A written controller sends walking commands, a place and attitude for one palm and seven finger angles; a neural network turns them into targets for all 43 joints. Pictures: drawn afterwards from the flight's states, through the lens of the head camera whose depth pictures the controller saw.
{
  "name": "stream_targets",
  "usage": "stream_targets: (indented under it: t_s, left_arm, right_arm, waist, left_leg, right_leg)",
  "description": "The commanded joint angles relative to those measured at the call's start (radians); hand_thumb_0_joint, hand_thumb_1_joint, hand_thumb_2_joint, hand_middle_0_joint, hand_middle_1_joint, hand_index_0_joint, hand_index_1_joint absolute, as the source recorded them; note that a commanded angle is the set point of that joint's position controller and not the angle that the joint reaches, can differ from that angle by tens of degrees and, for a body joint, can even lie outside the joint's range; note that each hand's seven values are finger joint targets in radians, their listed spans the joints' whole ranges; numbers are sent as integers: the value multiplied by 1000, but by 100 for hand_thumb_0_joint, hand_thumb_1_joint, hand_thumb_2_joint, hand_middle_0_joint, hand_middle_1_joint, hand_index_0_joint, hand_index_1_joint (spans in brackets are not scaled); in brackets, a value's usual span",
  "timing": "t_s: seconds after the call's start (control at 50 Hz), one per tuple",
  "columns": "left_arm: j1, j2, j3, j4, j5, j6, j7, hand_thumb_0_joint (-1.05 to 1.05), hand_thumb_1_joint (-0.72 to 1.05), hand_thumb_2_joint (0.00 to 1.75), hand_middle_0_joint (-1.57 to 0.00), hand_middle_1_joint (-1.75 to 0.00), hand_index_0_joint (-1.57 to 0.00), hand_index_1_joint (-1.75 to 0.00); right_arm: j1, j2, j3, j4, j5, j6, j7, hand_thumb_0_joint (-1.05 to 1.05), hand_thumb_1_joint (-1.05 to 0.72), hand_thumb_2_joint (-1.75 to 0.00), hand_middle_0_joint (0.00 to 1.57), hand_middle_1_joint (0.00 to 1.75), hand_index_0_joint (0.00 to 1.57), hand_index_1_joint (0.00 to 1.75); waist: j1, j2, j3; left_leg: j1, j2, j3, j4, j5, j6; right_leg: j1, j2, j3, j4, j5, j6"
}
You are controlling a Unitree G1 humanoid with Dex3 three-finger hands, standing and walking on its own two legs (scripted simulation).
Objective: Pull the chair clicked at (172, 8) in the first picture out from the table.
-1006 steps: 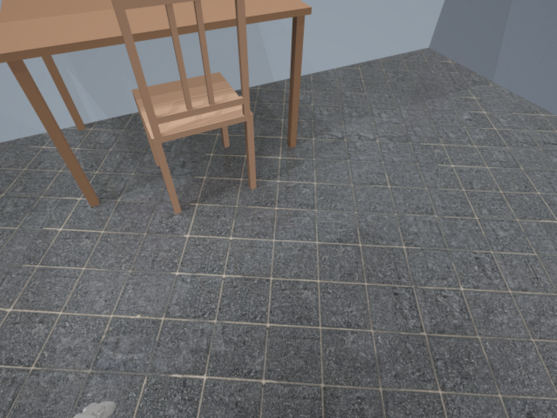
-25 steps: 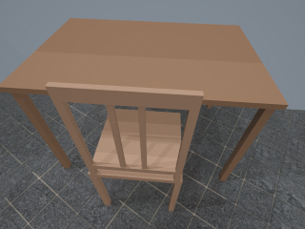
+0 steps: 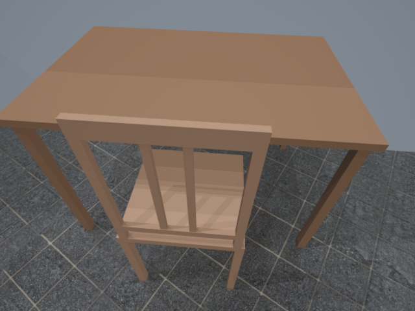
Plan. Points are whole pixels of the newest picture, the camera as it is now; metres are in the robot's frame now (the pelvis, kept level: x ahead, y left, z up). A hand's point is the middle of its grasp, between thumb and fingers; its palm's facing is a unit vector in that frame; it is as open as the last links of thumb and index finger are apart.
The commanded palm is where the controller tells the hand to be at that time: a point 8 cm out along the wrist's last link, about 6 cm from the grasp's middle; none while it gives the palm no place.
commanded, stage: look again from close up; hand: left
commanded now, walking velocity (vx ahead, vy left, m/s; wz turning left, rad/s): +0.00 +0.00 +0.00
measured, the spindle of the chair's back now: (156, 193) +0.41 +0.17 -0.06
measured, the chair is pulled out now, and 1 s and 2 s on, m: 0.00 0.00 0.00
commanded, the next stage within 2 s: raise the hand toward the chair's back in 0.60 s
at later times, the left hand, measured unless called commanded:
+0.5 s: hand out of the picture -0.04 +0.14 -0.18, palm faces +0.07 -0.99 -0.15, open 7.4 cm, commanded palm none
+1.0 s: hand (149, 269) +0.20 +0.13 -0.02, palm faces +0.06 -1.00 +0.01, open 8.2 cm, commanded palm +0.11 +0.20 -0.07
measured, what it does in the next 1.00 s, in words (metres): stands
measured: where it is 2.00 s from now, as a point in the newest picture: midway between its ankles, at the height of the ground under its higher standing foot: outside the picture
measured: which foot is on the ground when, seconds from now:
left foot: down 0.00-1.00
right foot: down 0.00-1.00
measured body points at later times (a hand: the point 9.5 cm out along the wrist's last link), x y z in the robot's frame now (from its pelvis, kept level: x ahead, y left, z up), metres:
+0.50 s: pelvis +0.00 -0.01 +0.00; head +0.00 -0.01 +0.45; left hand -0.04 +0.19 -0.16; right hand -0.03 -0.20 -0.17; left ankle -0.05 +0.09 -0.74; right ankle -0.03 -0.09 -0.74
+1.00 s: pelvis -0.04 +0.00 -0.04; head -0.01 -0.02 +0.41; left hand +0.20 +0.18 -0.01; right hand +0.12 -0.28 -0.12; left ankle -0.05 +0.09 -0.74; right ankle -0.03 -0.09 -0.74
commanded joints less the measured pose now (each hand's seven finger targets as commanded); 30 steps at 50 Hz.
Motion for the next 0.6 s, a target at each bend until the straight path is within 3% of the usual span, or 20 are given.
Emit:
stream_targets:
  t_s: [0.0,0.16,0.24,0.44,0.58]
  left_arm:
    - [100,81,15,-10,3,-6,1,0,90,90,-20,-30,-20,-30]
    - [100,82,12,-14,2,-6,0,0,90,90,-20,-30,-20,-30]
    - [102,84,14,-16,3,-10,1,0,90,90,-20,-30,-20,-30]
    - [104,83,14,-19,2,-10,1,0,90,90,-20,-30,-20,-30]
    - [104,82,14,-24,3,-9,2,0,90,90,-20,-30,-20,-30]
  right_arm:
    - [87,-71,-12,-5,-3,-7,-9,0,-90,-90,20,30,20,30]
    - [87,-68,-12,-2,-3,-4,-8,0,-90,-90,20,30,20,30]
    - [96,-69,-13,-3,-4,-8,-8,0,-90,-90,20,30,20,30]
    - [100,-68,-13,1,-4,-9,-9,0,-90,-90,20,30,20,30]
    - [97,-65,-14,4,-4,-8,-8,0,-90,-90,20,30,20,30]
  waist:
    - [-1,-15,113]
    - [0,8,128]
    - [-3,-8,91]
    - [-3,-1,89]
    - [-2,-1,120]
  left_leg:
    - [-56,118,-122,-58,227,20]
    - [-62,117,-115,-60,208,19]
    - [-43,119,-117,-51,243,18]
    - [-37,121,-117,-51,253,17]
    - [-54,118,-118,-54,235,17]
  right_leg:
    - [-48,-118,119,-62,220,-8]
    - [-56,-115,120,-78,207,-9]
    - [-37,-119,121,-66,248,-11]
    - [-38,-118,124,-69,255,-13]
    - [-51,-116,124,-79,238,-14]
